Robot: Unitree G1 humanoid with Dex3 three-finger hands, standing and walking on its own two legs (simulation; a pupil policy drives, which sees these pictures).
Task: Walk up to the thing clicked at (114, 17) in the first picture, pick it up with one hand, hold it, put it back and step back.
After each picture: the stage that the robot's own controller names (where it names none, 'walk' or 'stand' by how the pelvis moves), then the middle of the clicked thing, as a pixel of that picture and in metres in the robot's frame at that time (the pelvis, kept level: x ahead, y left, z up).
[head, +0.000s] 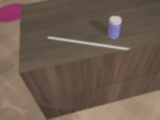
stand; (114, 27) +0.78 -0.13 -0.06
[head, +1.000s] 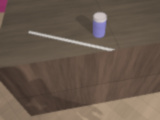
rise first; (99, 25) +0.72 -0.04 -0.03
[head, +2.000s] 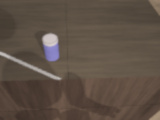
rise first; (51, 47) +0.55 +0.19 -0.03
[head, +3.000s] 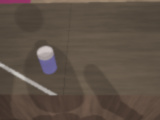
stand; (47, 60) +0.49 +0.21 -0.04
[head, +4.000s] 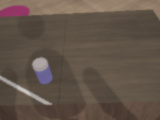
stand; (42, 71) +0.47 +0.23 -0.07
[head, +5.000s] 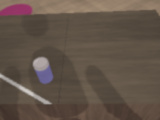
stand; (43, 70) +0.48 +0.23 -0.07
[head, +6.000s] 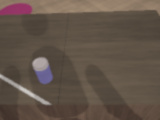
stand; (43, 70) +0.47 +0.23 -0.07
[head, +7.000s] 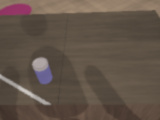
stand; (42, 71) +0.47 +0.23 -0.07
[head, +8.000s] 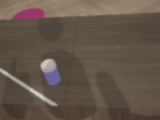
rise first; (51, 72) +0.47 +0.23 -0.06
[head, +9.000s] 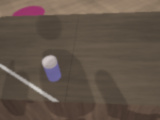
go down; (52, 68) +0.48 +0.22 -0.06
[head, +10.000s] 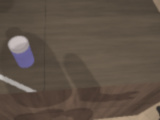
go down; (22, 52) +0.49 +0.22 -0.02
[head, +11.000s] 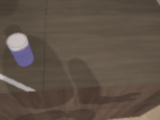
approach; (21, 50) +0.49 +0.22 +0.00
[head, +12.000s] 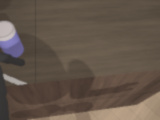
close in; (9, 40) +0.50 +0.23 +0.03
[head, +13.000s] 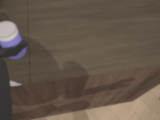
lift; (11, 41) +0.49 +0.20 +0.03
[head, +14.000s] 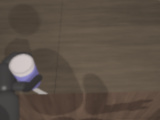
lift; (26, 73) +0.35 +0.21 +0.08
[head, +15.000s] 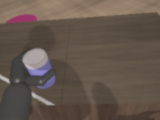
hold; (40, 69) +0.33 +0.17 +0.15
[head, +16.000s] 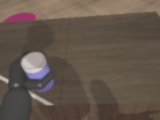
hold; (38, 72) +0.33 +0.17 +0.14
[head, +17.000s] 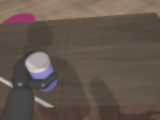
crouch; (42, 72) +0.33 +0.16 +0.13
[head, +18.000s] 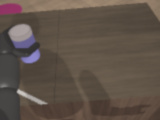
crouch; (25, 44) +0.44 +0.20 +0.14
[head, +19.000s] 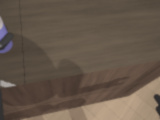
lower; out of the picture +0.51 +0.22 +0.04
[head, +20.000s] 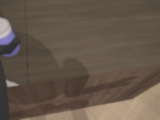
lower; (4, 38) +0.50 +0.21 +0.03
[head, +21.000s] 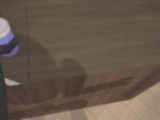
lower; (3, 38) +0.50 +0.22 +0.04
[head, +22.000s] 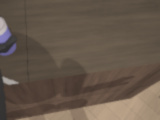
lower; (0, 37) +0.50 +0.22 +0.04
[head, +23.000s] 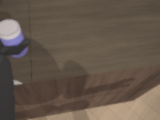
loosen; (13, 39) +0.50 +0.19 +0.04
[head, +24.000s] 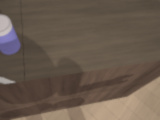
withdraw; (4, 36) +0.50 +0.20 +0.04
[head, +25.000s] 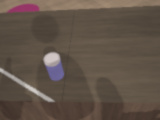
sink last; (54, 67) +0.47 +0.19 -0.02
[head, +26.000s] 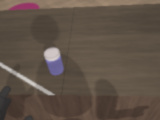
stand; (54, 61) +0.49 +0.19 -0.02
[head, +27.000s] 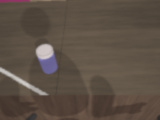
stand; (47, 59) +0.48 +0.20 +0.00
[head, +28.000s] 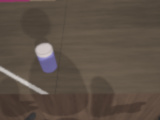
stand; (46, 58) +0.48 +0.20 +0.00
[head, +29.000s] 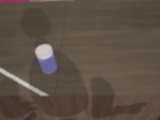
stand; (46, 59) +0.48 +0.20 +0.00
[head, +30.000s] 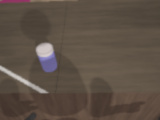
stand; (47, 58) +0.49 +0.20 +0.00
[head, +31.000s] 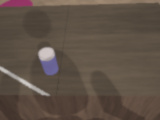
stand; (48, 61) +0.49 +0.20 -0.03
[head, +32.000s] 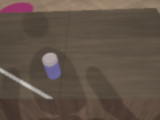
walk; (52, 66) +0.49 +0.20 -0.06
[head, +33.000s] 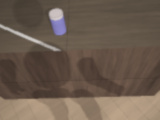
walk; (58, 22) +0.68 +0.18 -0.04
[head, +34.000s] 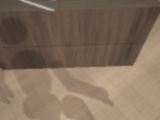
walk; out of the picture +1.01 +0.24 -0.04
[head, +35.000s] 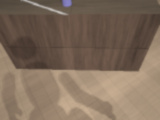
stand; out of the picture +1.12 +0.20 -0.05
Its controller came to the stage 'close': yes
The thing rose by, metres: 0.21
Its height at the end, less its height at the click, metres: +0.00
